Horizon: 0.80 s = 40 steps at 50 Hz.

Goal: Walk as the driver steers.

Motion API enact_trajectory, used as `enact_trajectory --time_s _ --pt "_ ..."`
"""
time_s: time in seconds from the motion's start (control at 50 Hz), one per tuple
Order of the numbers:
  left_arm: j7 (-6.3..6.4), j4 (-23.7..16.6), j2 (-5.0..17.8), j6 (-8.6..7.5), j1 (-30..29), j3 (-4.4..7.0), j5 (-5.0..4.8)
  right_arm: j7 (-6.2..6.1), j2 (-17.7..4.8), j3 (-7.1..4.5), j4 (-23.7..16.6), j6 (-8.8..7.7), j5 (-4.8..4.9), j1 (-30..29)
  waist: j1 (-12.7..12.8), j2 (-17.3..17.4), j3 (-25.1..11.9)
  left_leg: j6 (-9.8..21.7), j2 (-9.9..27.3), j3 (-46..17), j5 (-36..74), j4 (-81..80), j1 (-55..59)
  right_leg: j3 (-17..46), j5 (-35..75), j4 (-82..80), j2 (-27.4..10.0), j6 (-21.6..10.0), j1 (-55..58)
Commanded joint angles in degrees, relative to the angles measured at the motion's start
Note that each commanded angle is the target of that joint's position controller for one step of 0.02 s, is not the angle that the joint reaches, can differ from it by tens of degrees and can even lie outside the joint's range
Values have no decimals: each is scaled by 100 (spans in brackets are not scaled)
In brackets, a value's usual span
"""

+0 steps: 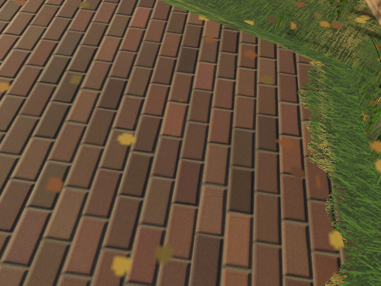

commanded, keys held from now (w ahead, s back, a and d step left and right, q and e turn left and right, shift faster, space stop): q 0.36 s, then no key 0.18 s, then w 0.46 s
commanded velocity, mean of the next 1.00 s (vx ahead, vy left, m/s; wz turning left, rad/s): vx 0.13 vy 0.00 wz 0.34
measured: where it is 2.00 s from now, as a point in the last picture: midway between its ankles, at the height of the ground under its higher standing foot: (140, 216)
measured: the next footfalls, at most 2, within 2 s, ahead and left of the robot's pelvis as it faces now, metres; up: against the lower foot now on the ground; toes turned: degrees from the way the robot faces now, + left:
right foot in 0.20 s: +0.07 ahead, -0.14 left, +0.00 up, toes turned +13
left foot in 0.60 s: +0.00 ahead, +0.12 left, +0.00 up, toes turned +17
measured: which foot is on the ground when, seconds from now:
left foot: down 0.00-0.20, up 0.22-0.58, down 0.60-1.00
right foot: up 0.00-0.18, down 0.20-0.60, up 0.62-1.00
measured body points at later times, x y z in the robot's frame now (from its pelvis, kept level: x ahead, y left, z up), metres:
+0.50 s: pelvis +0.00 -0.03 +0.00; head +0.05 -0.03 +0.44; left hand +0.04 +0.28 -0.11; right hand +0.23 -0.26 -0.11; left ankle -0.03 +0.11 -0.70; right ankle +0.03 -0.15 -0.75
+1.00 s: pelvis +0.10 +0.02 +0.00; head +0.12 +0.03 +0.45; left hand +0.19 +0.33 -0.10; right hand +0.23 -0.25 -0.12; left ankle -0.03 +0.11 -0.75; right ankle +0.27 -0.07 -0.72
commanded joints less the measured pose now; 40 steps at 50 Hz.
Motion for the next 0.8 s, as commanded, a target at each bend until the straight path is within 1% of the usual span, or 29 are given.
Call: enact_trajectory --time_s 0.02,0.06,0.12,0.16,0.18,0.2,0.22,0.24,0.26,0.28,0.3,0.32,0.34,0.38,0.42,0.46,0.52,0.54,0.56,0.58,0.6,0.62,0.64,0.66,0.68,0.7,0.72,0.76,0.8 --pt "-45 -377 377 -108 -254 52 -22 -35 -1099 -312 -396 -5 -8 -32 -72 984 -718 1000 1323 -1588 1570 -465 967 99 1 -631 36 51 -93" --pt "-83 -364 426 -143 -195 58 -41 -3 -1109 -319 -438 25 -7 -126 -72 1025 -707 1011 1285 -1808 1593 -424 829 124 -74 -950 92 24 202" --pt "-154 -338 492 -221 -23 73 -59 26 -1092 -316 -497 66 35 -290 -23 1074 -762 951 1206 -2165 1879 -252 874 144 -63 -1605 146 -65 590" --pt "-205 -237 514 -274 329 100 -56 7 -1053 -297 -555 111 105 -503 213 1022 -803 716 972 -2195 1757 -7 741 36 687 -2719 140 -193 1238" --pt "-204 -168 637 -281 521 146 -25 -13 -954 -267 -582 125 118 -499 262 871 -839 472 743 -2062 1163 207 398 121 1343 -3199 -136 -318 1820" --pt "-170 -194 1003 -247 615 218 72 -3 -659 -189 -585 125 52 -241 100 -112 -1001 155 216 -1434 -421 1204 -331 1063 1861 -3325 -1223 -721 2543" --pt "-154 -208 1342 -192 458 265 216 12 -627 -205 -707 78 88 4 -159 -1476 -730 -184 -692 -455 -2569 2193 -1538 2351 3035 -3404 -2224 -1705 2607" --pt "-143 -344 1053 -212 277 196 247 21 -1148 -343 -615 28 -11 52 -55 -1108 -655 -434 -202 -398 -2598 3478 -1714 2488 2924 -3455 -2625 -2171 2275" --pt "-108 -448 722 -215 -14 100 205 38 -1363 -448 -486 46 42 71 -129 -725 -537 -501 -72 -376 -2173 3937 -1640 1868 2609 -3402 -2233 -1969 2074" --pt "-80 -481 593 -197 -228 60 130 27 -1241 -452 -375 108 40 143 -199 -598 -404 -599 -24 -285 -1821 4143 -1667 1331 2214 -3354 -1820 -1684 2005" --pt "-49 -495 510 -189 -259 23 45 23 -1109 -423 -356 164 21 146 -123 -640 -310 -694 -4 -241 -1523 4351 -1826 1044 2120 -3347 -1654 -1587 2061" --pt "-17 -471 528 -166 -198 0 34 49 -944 -374 -389 189 45 108 -77 -662 -238 -760 24 -125 -1368 4390 -1853 786 2259 -3363 -1551 -1588 2039" --pt "10 -437 567 -138 -73 3 56 69 -844 -334 -473 187 77 -24 9 -694 -201 -805 68 59 -1231 4207 -1877 561 2321 -3410 -1464 -1613 2087" --pt "47 -358 668 -88 276 27 92 84 -690 -254 -656 151 98 -367 270 -758 -286 -882 192 207 -1163 3621 -1978 471 2571 -3402 -1539 -1737 2531" --pt "19 -314 810 -59 394 60 76 103 -575 -181 -744 126 42 -451 343 -776 -463 -893 303 274 -1288 2986 -1663 405 2842 -3319 -1640 -1809 2739" --pt "-52 -327 962 -39 292 98 38 132 -501 -113 -768 112 5 -435 335 -839 -536 -829 355 477 -1358 2318 -1063 235 3079 -3279 -1672 -1809 2534" --pt "-150 -249 1060 -30 314 105 -49 156 -594 -121 -699 130 18 -298 298 -899 -534 -708 254 711 -1117 1381 -408 205 3216 -3123 -1710 -1765 2386" --pt "-166 -218 1058 -29 270 90 -95 169 -578 -123 -637 135 15 -170 199 -861 -526 -615 213 766 -757 824 -111 170 3148 -2983 -1675 -1683 2323" --pt "-180 -179 998 -30 263 58 -143 190 -531 -116 -513 133 14 72 66 -775 -599 -463 137 892 -213 65 441 88 2523 -2893 -1602 -1540 2102" --pt "-208 -80 789 -61 430 -24 -149 189 -568 -129 -428 139 18 213 0 -614 -634 -286 113 839 86 -461 1168 -18 1606 -2759 -1449 -1262 1639" --pt "-278 -17 409 -126 574 -164 5 148 -695 -151 -386 143 28 446 -38 -29 -867 -104 649 102 346 -506 2105 -346 425 -2210 -1128 -833 945" --pt "-355 -219 7 -215 588 -303 209 85 -1264 -255 -443 155 15 594 87 1445 -1033 599 1842 -1457 -116 -552 2560 -1082 -1140 -933 -367 -336 -201" --pt "-299 -379 564 -256 -116 -152 27 163 -1370 -306 -333 38 -68 1044 -570 1360 -698 1388 2353 -2529 -1590 -1314 1972 -637 -1733 103 -263 -270 -892" --pt "-287 -427 872 -275 -194 -21 -141 189 -1212 -246 -287 -110 -121 876 -434 1099 -200 1351 2231 -2474 -2579 -1557 1668 -347 -1382 668 -496 -374 -1220" --pt "-291 -328 861 -287 -44 11 -185 172 -1036 -197 -269 -222 -100 601 -256 1214 78 1118 1993 -2148 -2766 -1642 1482 -278 -981 790 -610 -466 -1315" --pt "-294 -224 851 -307 94 33 -154 145 -881 -147 -285 -295 -55 457 -184 1260 191 954 1811 -1853 -2591 -1746 1450 -246 -590 741 -672 -505 -1360" --pt "-305 -180 814 -348 136 44 -109 118 -794 -110 -280 -343 -42 397 -124 1154 266 865 1694 -1626 -2215 -1823 1415 -203 -159 630 -725 -513 -1345" --pt "-355 -103 623 -454 168 14 -67 98 -727 -93 -274 -429 -75 438 -76 891 176 830 1553 -1250 -1436 -1913 1469 -281 546 443 -695 -498 -1288" --pt "-385 -96 494 -506 98 -31 -57 104 -745 -114 -245 -486 -57 482 -91 751 93 827 1474 -895 -885 -1936 1511 -320 1008 -131 -672 -415 -1196"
